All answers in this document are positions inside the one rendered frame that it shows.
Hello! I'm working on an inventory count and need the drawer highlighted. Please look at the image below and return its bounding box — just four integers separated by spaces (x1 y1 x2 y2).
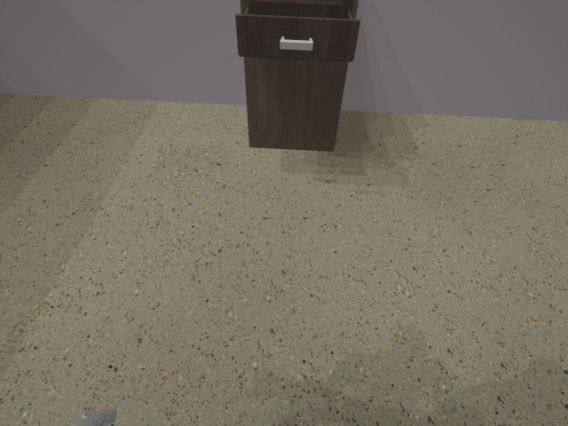
235 1 360 62

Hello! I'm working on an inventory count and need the robot left hand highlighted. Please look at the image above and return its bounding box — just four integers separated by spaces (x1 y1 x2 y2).
73 408 117 426

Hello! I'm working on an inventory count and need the cabinet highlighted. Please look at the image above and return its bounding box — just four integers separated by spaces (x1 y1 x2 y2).
241 0 359 152

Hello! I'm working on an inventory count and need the handle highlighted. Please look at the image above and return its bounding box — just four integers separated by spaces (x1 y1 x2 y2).
280 36 313 51

